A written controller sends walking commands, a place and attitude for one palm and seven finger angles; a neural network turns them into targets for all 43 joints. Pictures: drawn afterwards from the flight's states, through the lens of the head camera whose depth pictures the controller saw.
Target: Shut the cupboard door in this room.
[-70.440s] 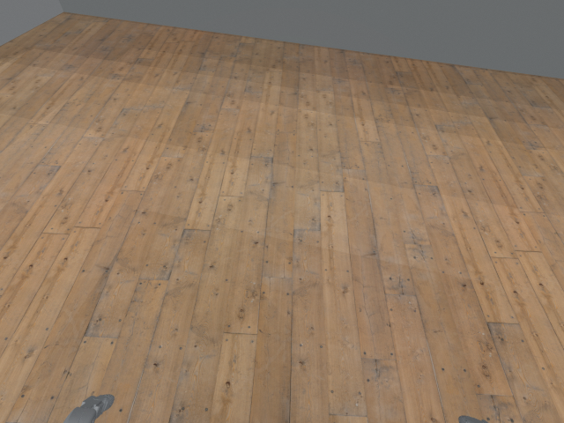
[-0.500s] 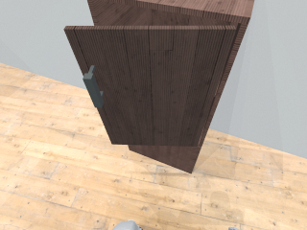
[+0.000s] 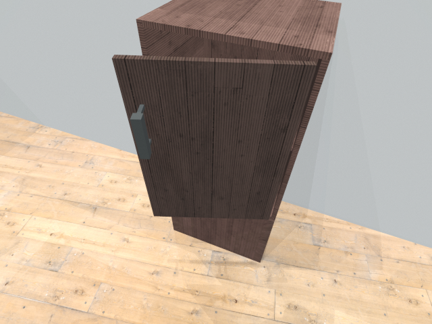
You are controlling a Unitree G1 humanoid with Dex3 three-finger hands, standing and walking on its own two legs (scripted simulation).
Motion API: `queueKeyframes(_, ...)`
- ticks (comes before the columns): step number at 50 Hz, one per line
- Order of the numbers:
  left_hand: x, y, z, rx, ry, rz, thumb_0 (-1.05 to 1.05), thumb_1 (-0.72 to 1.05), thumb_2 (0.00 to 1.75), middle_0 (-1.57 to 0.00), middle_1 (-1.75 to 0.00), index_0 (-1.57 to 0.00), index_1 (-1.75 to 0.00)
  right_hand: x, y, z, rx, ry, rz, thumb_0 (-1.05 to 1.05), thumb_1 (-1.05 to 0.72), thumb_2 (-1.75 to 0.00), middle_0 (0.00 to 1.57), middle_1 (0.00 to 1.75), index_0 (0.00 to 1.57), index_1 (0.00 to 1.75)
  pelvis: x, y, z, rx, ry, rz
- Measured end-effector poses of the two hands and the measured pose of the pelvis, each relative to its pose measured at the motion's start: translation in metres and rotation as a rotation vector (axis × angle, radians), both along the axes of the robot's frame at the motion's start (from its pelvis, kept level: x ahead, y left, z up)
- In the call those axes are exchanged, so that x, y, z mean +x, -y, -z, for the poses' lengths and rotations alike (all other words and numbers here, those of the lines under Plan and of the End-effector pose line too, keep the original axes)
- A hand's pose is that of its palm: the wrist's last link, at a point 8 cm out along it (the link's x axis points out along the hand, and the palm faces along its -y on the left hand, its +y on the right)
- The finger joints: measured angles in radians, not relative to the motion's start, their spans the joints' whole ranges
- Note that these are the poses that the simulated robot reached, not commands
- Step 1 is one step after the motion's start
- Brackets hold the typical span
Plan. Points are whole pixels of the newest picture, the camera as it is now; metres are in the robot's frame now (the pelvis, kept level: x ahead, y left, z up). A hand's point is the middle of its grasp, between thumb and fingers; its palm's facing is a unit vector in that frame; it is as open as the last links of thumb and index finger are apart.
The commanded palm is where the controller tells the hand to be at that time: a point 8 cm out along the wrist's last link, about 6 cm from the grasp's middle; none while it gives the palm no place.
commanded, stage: come to a stop and stand still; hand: left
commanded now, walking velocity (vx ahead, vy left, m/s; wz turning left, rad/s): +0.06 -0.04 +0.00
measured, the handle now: (143, 131) +0.53 +0.21 +0.07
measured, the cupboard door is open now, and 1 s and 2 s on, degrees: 20 20 20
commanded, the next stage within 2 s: look again from close up in 0.06 s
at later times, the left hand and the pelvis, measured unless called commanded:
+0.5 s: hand out of the picture +0.03 +0.18 -0.18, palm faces +0.03 -0.99 -0.14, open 7.4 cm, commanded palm none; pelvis +0.04 +0.02 +0.01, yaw +0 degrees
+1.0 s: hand (112, 264) +0.23 +0.20 +0.00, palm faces +0.23 -0.97 -0.12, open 7.2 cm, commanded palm +0.14 +0.25 -0.05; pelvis +0.02 +0.02 -0.01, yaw +4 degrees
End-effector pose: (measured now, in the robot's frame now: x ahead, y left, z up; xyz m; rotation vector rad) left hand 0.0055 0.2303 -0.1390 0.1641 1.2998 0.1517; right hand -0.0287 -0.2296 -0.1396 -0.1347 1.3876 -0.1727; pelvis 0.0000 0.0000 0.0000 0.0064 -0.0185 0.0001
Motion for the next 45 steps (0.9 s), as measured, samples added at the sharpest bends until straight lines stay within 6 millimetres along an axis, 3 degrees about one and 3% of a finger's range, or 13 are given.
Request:
queueKeyframes(4, -0.019, 0.010, 0.001, -0.015, -0.050, -0.027, 0.01, 0.91, 0.90, -0.20, -0.30, -0.19, -0.29, 0.003, -0.002, 0.000, 0.011, -0.022, 0.009, 0.00, -0.91, -0.89, 0.20, 0.30, 0.20, 0.30, 0.003, 0.002, -0.002, -0.013, -0.002, -0.004)
queueKeyframes(10, -0.030, 0.019, 0.010, -0.070, -0.117, -0.049, 0.01, 0.91, 0.90, -0.20, -0.30, -0.20, -0.29, 0.031, -0.014, -0.009, -0.003, 0.024, -0.005, 0.00, -0.91, -0.90, 0.20, 0.30, 0.20, 0.30, 0.017, -0.005, -0.004, -0.034, -0.014, -0.006)
queueKeyframes(14, -0.021, 0.017, 0.016, -0.100, -0.134, -0.051, 0.01, 0.91, 0.90, -0.20, -0.30, -0.20, -0.29, 0.047, -0.023, -0.011, -0.027, 0.027, -0.022, 0.01, -0.92, -0.89, 0.20, 0.30, 0.20, 0.30, 0.026, -0.012, -0.003, -0.024, -0.014, -0.002)
queueKeyframes(25, 0.022, 0.000, 0.010, -0.073, -0.096, -0.023, 0.01, 0.91, 0.90, -0.20, -0.30, -0.20, -0.29, 0.073, -0.030, -0.012, -0.041, 0.031, -0.026, 0.01, -0.94, -0.89, 0.20, 0.30, 0.20, 0.30, 0.041, -0.025, -0.007, -0.013, -0.015, 0.003)
queueKeyframes(33, 0.039, -0.014, 0.006, -0.037, -0.071, -0.010, 0.01, 0.91, 0.90, -0.20, -0.30, -0.19, -0.29, 0.076, -0.034, -0.010, -0.032, 0.026, -0.026, 0.01, -0.94, -0.89, 0.20, 0.30, 0.20, 0.30, 0.044, -0.028, -0.008, -0.009, -0.005, 0.004)
queueKeyframes(41, 0.036, -0.018, 0.004, -0.023, -0.076, -0.006, 0.01, 0.91, 0.90, -0.20, -0.30, -0.19, -0.29, 0.070, -0.037, -0.009, -0.019, 0.006, -0.030, 0.01, -0.93, -0.89, 0.20, 0.30, 0.20, 0.30, 0.041, -0.030, -0.009, -0.011, -0.007, 0.000)
queueKeyframes(43, 0.063, -0.028, -0.016, 0.004, 0.106, -0.087, 0.01, 0.91, 0.90, -0.20, -0.30, -0.20, -0.30, 0.076, -0.032, -0.014, -0.047, 0.121, -0.032, 0.01, -0.93, -0.89, 0.20, 0.30, 0.20, 0.30, 0.034, -0.029, -0.006, -0.014, 0.004, -0.012)
queueKeyframes(45, 0.104, -0.035, -0.058, 0.063, 0.424, -0.095, 0.02, 0.91, 0.90, -0.21, -0.31, -0.20, -0.30, 0.086, -0.026, -0.020, -0.070, 0.275, -0.036, 0.01, -0.93, -0.89, 0.20, 0.30, 0.20, 0.30, 0.029, -0.027, -0.003, -0.001, 0.014, -0.028)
